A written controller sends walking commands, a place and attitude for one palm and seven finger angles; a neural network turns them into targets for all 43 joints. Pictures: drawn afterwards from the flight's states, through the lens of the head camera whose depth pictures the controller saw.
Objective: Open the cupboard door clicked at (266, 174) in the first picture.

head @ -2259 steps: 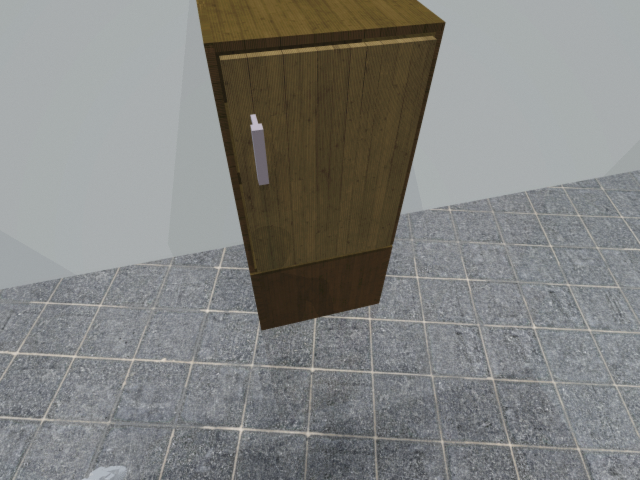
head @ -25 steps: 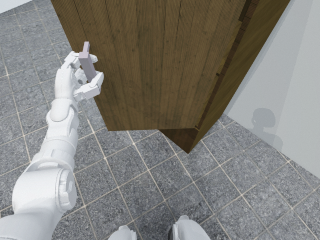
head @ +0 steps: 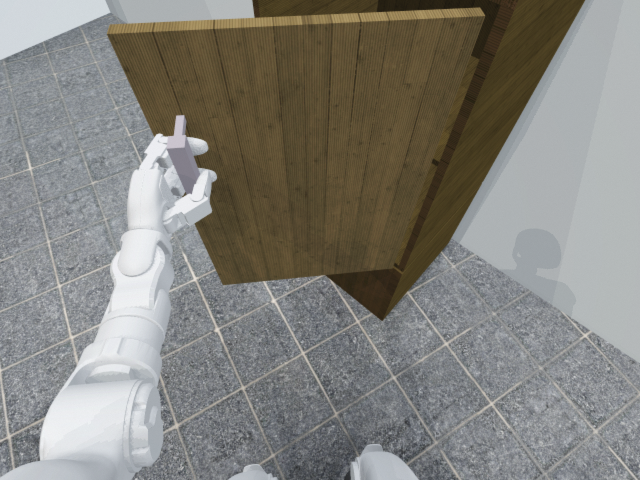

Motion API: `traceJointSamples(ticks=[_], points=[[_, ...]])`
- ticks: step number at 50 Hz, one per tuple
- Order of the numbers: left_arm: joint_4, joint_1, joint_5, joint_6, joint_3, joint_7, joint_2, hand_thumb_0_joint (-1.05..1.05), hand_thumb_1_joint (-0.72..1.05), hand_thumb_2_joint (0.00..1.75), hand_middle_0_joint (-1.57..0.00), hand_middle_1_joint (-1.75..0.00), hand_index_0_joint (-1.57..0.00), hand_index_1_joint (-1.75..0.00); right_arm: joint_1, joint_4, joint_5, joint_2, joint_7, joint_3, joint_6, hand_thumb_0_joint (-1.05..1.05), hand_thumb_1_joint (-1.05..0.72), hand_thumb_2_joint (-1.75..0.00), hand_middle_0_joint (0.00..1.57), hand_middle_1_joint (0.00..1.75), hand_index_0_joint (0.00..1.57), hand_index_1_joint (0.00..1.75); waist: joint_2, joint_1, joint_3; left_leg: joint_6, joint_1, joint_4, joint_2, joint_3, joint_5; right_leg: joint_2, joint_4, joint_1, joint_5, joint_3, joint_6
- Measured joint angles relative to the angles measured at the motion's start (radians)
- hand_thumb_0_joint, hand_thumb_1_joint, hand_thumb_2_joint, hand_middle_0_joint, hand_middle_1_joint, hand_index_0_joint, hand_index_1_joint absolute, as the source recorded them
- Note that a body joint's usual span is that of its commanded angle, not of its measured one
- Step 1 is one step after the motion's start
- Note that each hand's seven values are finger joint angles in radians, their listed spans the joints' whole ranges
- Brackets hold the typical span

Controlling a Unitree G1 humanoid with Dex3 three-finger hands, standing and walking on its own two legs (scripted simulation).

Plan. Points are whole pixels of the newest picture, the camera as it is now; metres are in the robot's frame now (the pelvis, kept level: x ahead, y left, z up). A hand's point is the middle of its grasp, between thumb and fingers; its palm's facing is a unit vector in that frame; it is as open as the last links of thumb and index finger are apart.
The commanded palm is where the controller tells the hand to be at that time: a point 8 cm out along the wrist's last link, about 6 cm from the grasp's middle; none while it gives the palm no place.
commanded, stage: pull the door open along its arc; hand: left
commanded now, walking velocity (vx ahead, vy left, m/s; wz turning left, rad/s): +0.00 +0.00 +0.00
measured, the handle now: (191, 166) +0.51 +0.15 +0.07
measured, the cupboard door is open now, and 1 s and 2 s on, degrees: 49 85 80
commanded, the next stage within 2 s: open thumb and fingers to let go in 0.86 s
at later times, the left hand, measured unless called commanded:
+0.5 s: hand (253, 280) +0.33 +0.06 +0.08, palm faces +0.41 -0.91 +0.00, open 6.2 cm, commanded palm +0.26 +0.11 +0.07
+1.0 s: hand (300, 339) +0.26 +0.01 +0.08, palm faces +0.26 -0.96 -0.05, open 6.3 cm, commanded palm +0.21 +0.06 +0.07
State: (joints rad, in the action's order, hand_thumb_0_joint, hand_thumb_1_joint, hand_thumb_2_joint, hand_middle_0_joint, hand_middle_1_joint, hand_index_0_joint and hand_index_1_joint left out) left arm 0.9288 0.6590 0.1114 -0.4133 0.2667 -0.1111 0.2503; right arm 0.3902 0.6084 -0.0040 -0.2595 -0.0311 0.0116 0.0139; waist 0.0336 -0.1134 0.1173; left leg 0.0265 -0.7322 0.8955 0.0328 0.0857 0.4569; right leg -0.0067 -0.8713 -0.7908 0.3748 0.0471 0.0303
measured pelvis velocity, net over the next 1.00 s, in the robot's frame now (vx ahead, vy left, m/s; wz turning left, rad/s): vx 0.01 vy -0.05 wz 0.05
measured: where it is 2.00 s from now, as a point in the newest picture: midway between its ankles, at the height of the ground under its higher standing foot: outside the picture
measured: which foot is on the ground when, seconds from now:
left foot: down 0.00-1.00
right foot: down 0.00-1.00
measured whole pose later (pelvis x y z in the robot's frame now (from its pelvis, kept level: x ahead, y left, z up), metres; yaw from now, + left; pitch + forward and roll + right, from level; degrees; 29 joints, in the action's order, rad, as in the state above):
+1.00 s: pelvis +0.01 -0.05 +0.01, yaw +3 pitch +7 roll +1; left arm -0.06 -0.30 -0.06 -0.18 -0.33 0.49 -0.03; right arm 0.18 0.52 0.05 -0.19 -0.04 0.02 -0.04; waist 0.06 -0.03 0.11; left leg -0.04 -0.49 0.82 0.02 -0.04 0.45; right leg -0.03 -0.84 -0.55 0.43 0.11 0.10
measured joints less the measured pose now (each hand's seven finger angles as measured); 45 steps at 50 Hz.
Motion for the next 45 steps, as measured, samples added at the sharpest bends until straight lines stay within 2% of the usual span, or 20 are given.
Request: traceJointSamples(ticks=[4, 9, 13, 20, 22, 24, 27, 31, 38, 45], points=[[-0.163, -0.148, 0.019, 0.023, -0.040, 0.002, -0.045, 0.02, 0.70, 0.79, -0.30, -1.32, -0.29, -1.31, -0.001, -0.021, -0.010, 0.004, -0.005, -0.006, -0.001, 0.01, -0.90, -0.90, 0.20, 0.29, 0.20, 0.30, 0.001, 0.016, 0.005, -0.002, 0.047, -0.033, 0.000, 0.006, -0.007, -0.003, 0.025, 0.041, -0.005, -0.006, 0.001], [-0.388, -0.358, 0.028, 0.048, -0.128, 0.022, -0.109, 0.02, 0.68, 0.77, -0.31, -1.32, -0.29, -1.31, -0.031, -0.047, -0.018, 0.010, -0.005, -0.011, -0.008, 0.01, -0.90, -0.90, 0.20, 0.29, 0.20, 0.30, 0.001, 0.041, 0.001, -0.006, 0.114, -0.072, -0.002, 0.008, -0.016, -0.003, 0.055, 0.104, -0.008, -0.009, 0.003], [-0.524, -0.474, -0.003, 0.062, -0.214, 0.202, -0.210, 0.02, 0.67, 0.78, -0.32, -1.31, -0.32, -1.28, -0.088, -0.050, -0.003, 0.023, -0.008, -0.014, -0.020, 0.01, -0.90, -0.90, 0.20, 0.29, 0.20, 0.30, -0.004, 0.065, -0.011, -0.011, 0.150, -0.087, -0.006, 0.003, -0.022, 0.000, 0.063, 0.139, -0.007, -0.004, 0.005], [-0.611, -0.542, -0.130, 0.102, -0.337, 0.542, -0.343, 0.02, 0.68, 0.81, -0.33, -1.28, -0.34, -1.27, -0.191, -0.054, 0.043, 0.056, -0.009, -0.009, -0.024, 0.01, -0.90, -0.90, 0.20, 0.29, 0.20, 0.30, -0.011, 0.093, -0.012, -0.023, 0.155, -0.074, -0.013, -0.024, -0.024, 0.010, 0.040, 0.152, 0.008, 0.022, 0.018], [-0.620, -0.549, -0.161, 0.124, -0.362, 0.618, -0.369, 0.02, 0.68, 0.81, -0.33, -1.28, -0.33, -1.28, -0.210, -0.054, 0.053, 0.065, -0.009, -0.007, -0.021, 0.01, -0.90, -0.90, 0.20, 0.29, 0.20, 0.30, -0.010, 0.100, -0.007, -0.027, 0.154, -0.068, -0.013, -0.033, -0.023, 0.011, 0.033, 0.153, 0.014, 0.031, 0.022], [-0.635, -0.564, -0.185, 0.146, -0.387, 0.664, -0.380, 0.03, 0.69, 0.82, -0.33, -1.28, -0.33, -1.29, -0.222, -0.054, 0.060, 0.076, -0.008, -0.004, -0.014, 0.01, -0.90, -0.90, 0.20, 0.29, 0.20, 0.30, -0.009, 0.105, -0.003, -0.032, 0.157, -0.066, -0.013, -0.040, -0.022, 0.012, 0.029, 0.157, 0.019, 0.038, 0.027], [-0.669, -0.602, -0.204, 0.175, -0.426, 0.682, -0.373, 0.03, 0.70, 0.82, -0.33, -1.28, -0.32, -1.30, -0.226, -0.057, 0.063, 0.088, -0.003, 0.000, -0.004, 0.01, -0.90, -0.90, 0.20, 0.29, 0.20, 0.30, -0.005, 0.111, -0.002, -0.039, 0.171, -0.069, -0.012, -0.051, -0.021, 0.010, 0.030, 0.174, 0.025, 0.048, 0.034], [-0.748, -0.692, -0.194, 0.200, -0.480, 0.664, -0.357, 0.03, 0.69, 0.80, -0.31, -1.29, -0.32, -1.31, -0.214, -0.061, 0.057, 0.093, 0.000, 0.005, 0.004, 0.01, -0.90, -0.90, 0.20, 0.29, 0.20, 0.30, 0.003, 0.110, -0.007, -0.049, 0.203, -0.085, -0.009, -0.062, -0.023, 0.007, 0.043, 0.208, 0.029, 0.059, 0.042], [-0.901, -0.864, -0.181, 0.221, -0.577, 0.621, -0.307, 0.03, 0.67, 0.76, -0.31, -1.31, -0.35, -1.33, -0.193, -0.068, 0.051, 0.086, -0.002, 0.008, -0.010, 0.01, -0.90, -0.90, 0.20, 0.29, 0.20, 0.30, 0.012, 0.091, -0.021, -0.062, 0.247, -0.106, -0.002, -0.076, -0.025, -0.001, 0.062, 0.255, 0.034, 0.072, 0.054], [-1.011, -0.980, -0.164, 0.249, -0.614, 0.575, -0.268, 0.03, 0.65, 0.71, -0.32, -1.29, -0.37, -1.33, -0.196, -0.082, 0.046, 0.081, -0.020, 0.006, -0.036, 0.01, -0.90, -0.90, 0.20, 0.29, 0.20, 0.30, 0.015, 0.072, -0.015, -0.070, 0.260, -0.101, 0.002, -0.092, -0.018, -0.013, 0.056, 0.265, 0.042, 0.071, 0.066]])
